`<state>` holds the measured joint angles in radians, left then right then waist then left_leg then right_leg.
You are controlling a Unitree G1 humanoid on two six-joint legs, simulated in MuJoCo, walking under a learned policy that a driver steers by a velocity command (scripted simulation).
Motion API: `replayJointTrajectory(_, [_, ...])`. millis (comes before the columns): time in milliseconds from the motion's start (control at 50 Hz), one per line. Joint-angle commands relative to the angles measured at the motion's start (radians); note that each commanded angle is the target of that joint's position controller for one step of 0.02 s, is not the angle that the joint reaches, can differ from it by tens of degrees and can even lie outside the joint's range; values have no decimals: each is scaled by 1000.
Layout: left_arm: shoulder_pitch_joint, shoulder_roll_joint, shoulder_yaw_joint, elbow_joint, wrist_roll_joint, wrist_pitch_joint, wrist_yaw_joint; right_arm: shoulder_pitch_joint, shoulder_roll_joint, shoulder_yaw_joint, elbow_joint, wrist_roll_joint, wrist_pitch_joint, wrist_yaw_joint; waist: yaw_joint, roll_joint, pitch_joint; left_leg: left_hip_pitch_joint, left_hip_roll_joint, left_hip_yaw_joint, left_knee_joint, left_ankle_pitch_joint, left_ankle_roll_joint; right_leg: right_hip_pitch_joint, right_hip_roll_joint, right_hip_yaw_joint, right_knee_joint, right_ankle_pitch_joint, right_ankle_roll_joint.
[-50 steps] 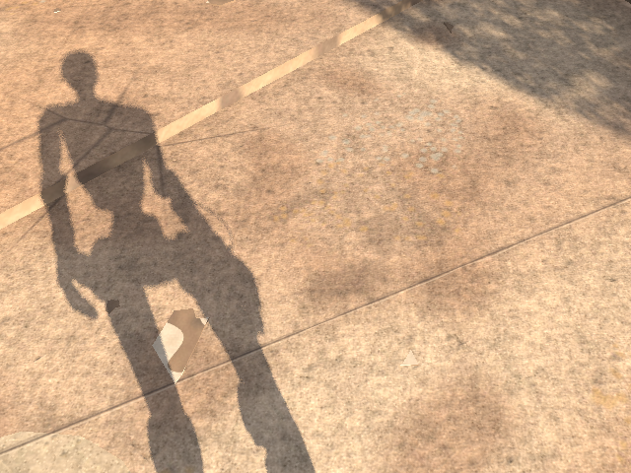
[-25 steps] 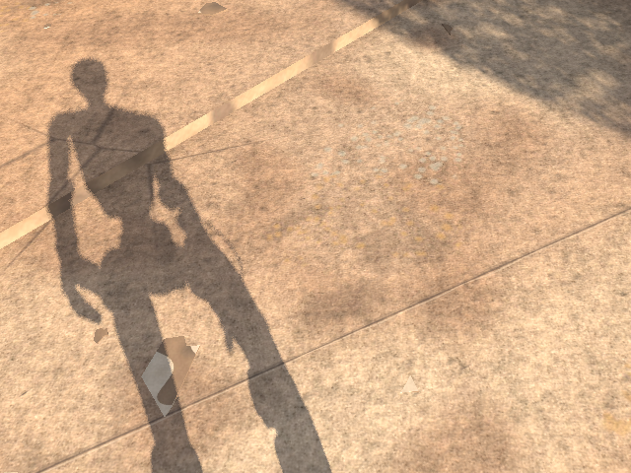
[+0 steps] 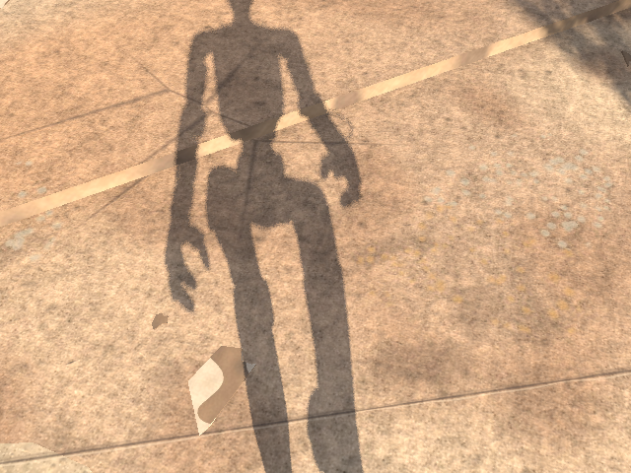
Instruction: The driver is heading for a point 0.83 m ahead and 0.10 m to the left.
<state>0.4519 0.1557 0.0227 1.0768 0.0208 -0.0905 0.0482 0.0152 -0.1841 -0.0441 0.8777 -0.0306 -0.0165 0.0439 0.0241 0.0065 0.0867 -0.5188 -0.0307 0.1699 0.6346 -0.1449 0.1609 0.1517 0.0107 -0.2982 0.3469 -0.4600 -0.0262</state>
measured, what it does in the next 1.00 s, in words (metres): walks ahead, turning left: left foot, then right foot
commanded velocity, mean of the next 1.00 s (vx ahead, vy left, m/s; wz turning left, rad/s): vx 0.50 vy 0.00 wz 0.38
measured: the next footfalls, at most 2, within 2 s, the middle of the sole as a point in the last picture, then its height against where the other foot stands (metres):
left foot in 0.04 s outside the picture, level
right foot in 0.58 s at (356, 425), level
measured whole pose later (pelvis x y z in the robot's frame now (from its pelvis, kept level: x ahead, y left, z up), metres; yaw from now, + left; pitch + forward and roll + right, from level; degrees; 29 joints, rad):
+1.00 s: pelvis +0.54 +0.06 +0.02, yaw +22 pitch +1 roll -2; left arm 0.45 0.21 0.03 0.95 0.01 -0.09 -0.01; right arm 0.05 -0.22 -0.02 0.80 -0.03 -0.03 0.04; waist 0.07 0.04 0.04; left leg -0.60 0.07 0.02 0.67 -0.07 0.03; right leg 0.01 0.07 -0.05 0.20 -0.24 -0.06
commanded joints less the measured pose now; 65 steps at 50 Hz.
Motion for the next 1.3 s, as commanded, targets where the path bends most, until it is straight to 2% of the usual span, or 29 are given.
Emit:
replayJointTrajectory(20, [-34, 208, 48, -68, 3, 7, -5, 342, -138, -57, 56, -9, -9, -12, -193, -106, -163, 390, -75, -22, -98, -81, 89, -151, -265, 46, 506, 1176, -70])
replayJointTrajectory(40, [-56, 182, 47, -99, 2, 7, -17, 412, -216, -86, 65, -15, -10, -24, -227, 15, -219, 565, 94, -261, -176, -210, 152, -357, -191, 40, 848, 705, -51])
replayJointTrajectory(60, [-44, 96, 36, -183, -11, 1, -39, 343, -295, -101, 33, -9, 1, -22, -120, 218, -276, 789, 355, -863, -305, -241, 320, -786, 41, 168, 1189, -74, -2])
replayJointTrajectory(80, [-160, 163, 43, -217, -3, -15, -47, 340, -277, -96, 34, 14, 8, -26, -147, 52, -224, 734, 359, -876, -405, -301, 311, -905, -10, 340, 1190, 16, -18])
replayJointTrajectory(120, [-175, 168, 44, -222, -14, -34, -46, 253, -179, -70, 31, 17, -5, -36, -55, -87, -48, 492, 307, -665, -447, -108, 215, -856, -96, 340, 1001, 160, -18])
replayJointTrajectory(160, [-143, 142, 39, -217, 18, 0, -45, 220, -148, -54, 25, 23, -31, -48, 4, -85, -46, 369, 211, -512, -441, 120, 163, -730, -127, 346, 887, 170, 16])
replayJointTrajectory(200, [-155, 133, 38, -233, 31, 34, -52, 259, -166, -53, 35, 32, -53, -48, 13, -55, -57, 341, 167, -447, -434, 262, 152, -711, -130, 325, 814, 173, 45])
replayJointTrajectory(240, [-229, 135, 37, -269, 30, 49, -57, 305, -192, -58, 39, 33, -59, -46, -4, -20, -46, 339, 138, -421, -439, 298, 129, -755, -132, 305, 731, 240, 68])
replayJointTrajectory(340, [-439, 152, 34, -355, 22, 58, -66, 435, -192, -56, 42, 30, -47, -45, -89, 43, -39, 463, 122, -453, -418, 340, 61, -883, -107, 296, 532, 404, 81])
replayJointTrajectory(460, [-603, 152, 13, -436, 12, 41, -78, 505, -204, -55, 32, 15, -41, -59, -138, 75, -30, 602, 141, -499, -348, 443, 68, -889, -44, 286, 322, 424, 53])
replayJointTrajectory(520, [-518, 172, 16, -428, 7, 26, -75, 460, -213, -53, 21, 13, -50, -69, -82, 91, -43, 567, 159, -485, -305, 567, 20, -662, -14, 283, 187, 409, 0])
replayJointTrajectory(560, [-282, 221, 39, -354, 5, 12, -56, 425, -238, -56, 20, 11, -62, -61, 25, 68, -150, 546, 120, -441, -75, 772, -19, -372, 34, 259, 122, 381, -45])
replayJointTrajectory(580, [-134, 254, 51, -323, 17, 0, -41, 419, -222, -52, 12, 16, -70, -53, 91, 38, -239, 426, 74, -415, 132, 603, -32, -150, -55, 336, 114, 364, -76])
replayJointTrajectory(600, [-14, 341, 68, -319, 41, 0, -28, 486, -126, -29, -18, 35, -74, -48, 86, -130, -388, 225, -22, -333, 444, 115, -59, 84, -325, 682, 115, 268, -144])
replayJointTrajectory(620, [-32, 367, 83, -290, 26, 17, -42, 608, -143, -36, -2, 51, -67, -49, 15, -324, -442, 33, -129, -296, 651, -375, -76, 137, -450, 1102, -45, 249, -260])
replayJointTrajectory(640, [-147, 271, 67, -318, 7, 24, -51, 550, -185, -37, 17, 16, -54, -55, -18, -131, -259, -49, -46, -316, 709, -292, -72, -20, -412, 1017, -74, 96, -250])
replayJointTrajectory(660, [-218, 194, 49, -328, 0, 21, -56, 436, -178, -33, -1, 4, -53, -46, -10, -22, -137, -52, -13, -306, 664, -216, -76, -159, -354, 845, -91, 120, -228])
replayJointTrajectory(700, [-215, 166, 37, -296, 8, 8, -54, 363, -156, -29, -32, -4, -46, -31, -35, -45, -68, -21, 36, -294, 555, -175, -81, -280, -264, 649, -129, 312, -181])
replayJointTrajectory(780, [-129, 178, 38, -236, -9, -23, -62, 344, -125, -19, -38, -14, -23, -13, -56, -90, -81, -33, 51, -249, 478, -139, -100, -287, -225, 516, -168, 509, -184])
replayJointTrajectory(900, [-37, 182, 37, -190, -15, -16, -62, 65, -87, 12, -127, -9, -27, 2, -3, -83, -25, -103, 104, -144, 165, 70, -144, -269, -171, 389, -225, 570, -166])
replayJointTrajectory(1020, [44, 209, 40, -150, -7, -6, -53, -69, -103, 18, -169, 1, -37, -6, 32, -88, -15, -18, 69, -113, -41, 64, -117, -161, -222, 394, -156, 693, -153])
replayJointTrajectory(1060, [32, 224, 43, -144, -4, 1, -47, -27, -117, 11, -162, -1, -46, -14, 0, -88, -28, 62, 42, -118, -97, -5, -97, -133, -235, 414, -76, 812, -143])
replayJointTrajectory(1100, [11, 224, 42, -144, -11, 7, -47, 201, -157, -11, -85, -14, -68, -32, -101, -40, -150, 379, 18, -122, -211, 16, -60, -192, -174, 373, 191, 901, -113])
replayJointTrajectory(1120, [-11, 190, 30, -179, -22, 4, -48, 371, -224, -29, -55, -40, -80, -49, -165, 33, -275, 620, 207, -303, -219, 5, -13, -355, -120, 330, 442, 657, -84])
replayJointTrajectory(1140, [117, 66, 4, -197, -59, 8, -46, 413, -316, -52, -45, -47, -71, -54, -111, 250, -391, 865, 498, -691, -261, 181, 120, -682, 43, 238, 776, -30, -34])
replayJointTrajectory(1160, [81, 195, 38, -167, -27, 23, -31, 395, -261, -46, -45, 0, -60, -48, -117, 100, -351, 761, 476, -717, -281, 336, 136, -723, 29, 337, 873, -78, -38])
replayJointTrajectory(1180, [26, 179, 42, -176, -22, 25, -31, 304, -195, -25, -52, 10, -63, -45, -73, 67, -222, 643, 424, -544, -280, 502, 119, -727, -3, 366, 880, -20, -38])
replayJointTrajectory(1220, [-18, 140, 38, -172, -9, 37, -37, 224, -105, 1, -48, 14, -75, -44, -27, 66, -128, 482, 328, -352, -322, 655, 56, -676, -48, 361, 788, 39, -23])
replayJointTrajectory(1300, [7, 106, 39, -154, 8, 80, -51, 227, -120, 6, -9, 21, -93, -50, 34, 82, -149, 367, 272, -217, -358, 796, 44, -552, -21, 331, 691, 126, 14])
